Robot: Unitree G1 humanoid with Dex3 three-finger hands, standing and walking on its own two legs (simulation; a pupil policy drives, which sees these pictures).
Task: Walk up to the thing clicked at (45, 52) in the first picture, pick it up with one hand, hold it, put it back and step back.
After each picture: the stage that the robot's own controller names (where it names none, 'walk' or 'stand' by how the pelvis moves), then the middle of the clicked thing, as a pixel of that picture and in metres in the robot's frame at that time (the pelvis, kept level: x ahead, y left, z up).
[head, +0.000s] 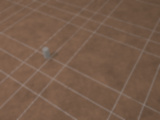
stand; (46, 52) +1.19 +0.41 -0.72
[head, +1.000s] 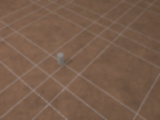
walk; (60, 58) +1.11 +0.20 -0.71
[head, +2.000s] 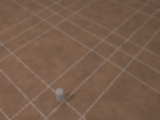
walk; (59, 94) +0.67 +0.21 -0.71
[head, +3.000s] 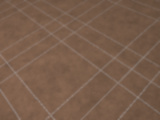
walk; out of the picture +0.39 +0.27 -0.71
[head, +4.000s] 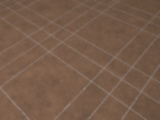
stand; out of the picture +0.30 +0.24 -0.72
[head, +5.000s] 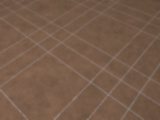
stand; out of the picture +0.29 +0.24 -0.73
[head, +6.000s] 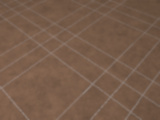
stand; out of the picture +0.29 +0.24 -0.73
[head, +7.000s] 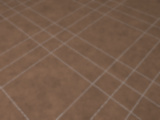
stand; out of the picture +0.29 +0.24 -0.73
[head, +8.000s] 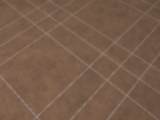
go down; out of the picture +0.30 +0.24 -0.70
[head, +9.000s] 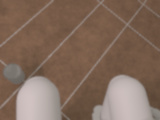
go down; (14, 74) +0.37 +0.27 -0.29
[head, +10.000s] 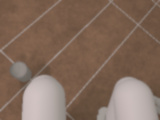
close in; (21, 72) +0.36 +0.27 -0.29
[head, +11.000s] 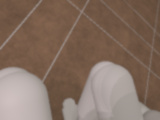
close in; out of the picture +0.35 +0.30 -0.21
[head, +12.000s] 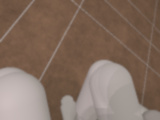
close; out of the picture +0.35 +0.30 -0.21
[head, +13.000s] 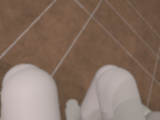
lift; out of the picture +0.31 +0.27 -0.20
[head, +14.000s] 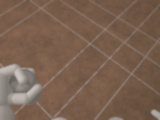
lift; (27, 88) +0.32 +0.19 +0.00
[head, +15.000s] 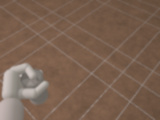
hold; (35, 87) +0.33 +0.18 +0.02
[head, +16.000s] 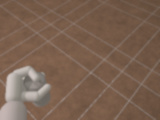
hold; (38, 90) +0.33 +0.17 +0.00
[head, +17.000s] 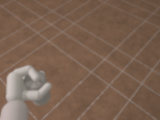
hold; (38, 88) +0.33 +0.17 +0.01
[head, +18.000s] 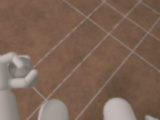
crouch; (24, 73) +0.37 +0.21 -0.08
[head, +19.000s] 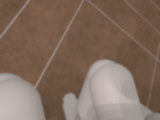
lower; out of the picture +0.37 +0.31 -0.22
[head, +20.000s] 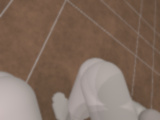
lower; out of the picture +0.38 +0.32 -0.22
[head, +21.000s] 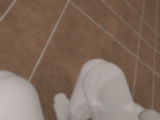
lower; out of the picture +0.37 +0.32 -0.22
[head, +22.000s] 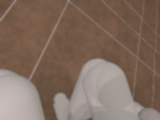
lower; out of the picture +0.37 +0.32 -0.21
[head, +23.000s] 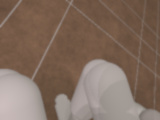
rest; out of the picture +0.36 +0.31 -0.21
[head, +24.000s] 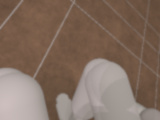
withdraw; out of the picture +0.35 +0.29 -0.22
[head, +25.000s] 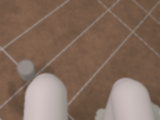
walk; (26, 71) +0.38 +0.25 -0.29
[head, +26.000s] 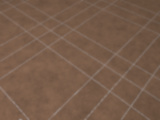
stand; out of the picture +0.31 +0.21 -0.65
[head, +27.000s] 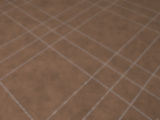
stand; out of the picture +0.33 +0.22 -0.66
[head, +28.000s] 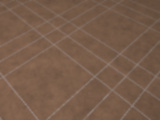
stand; out of the picture +0.33 +0.22 -0.69
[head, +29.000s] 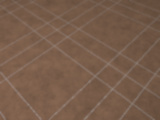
walk; out of the picture +0.34 +0.22 -0.72
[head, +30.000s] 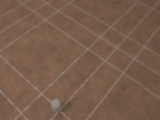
walk; (56, 105) +0.46 +0.19 -0.71
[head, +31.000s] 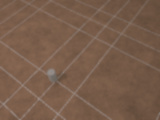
walk; (52, 75) +0.73 +0.30 -0.68
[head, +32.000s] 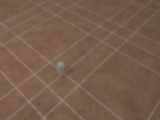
stand; (60, 67) +0.97 +0.25 -0.71
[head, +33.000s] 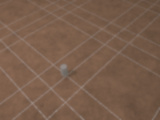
stand; (64, 70) +0.97 +0.22 -0.72
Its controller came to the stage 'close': yes
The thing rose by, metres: 0.71
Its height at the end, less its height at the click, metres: +0.00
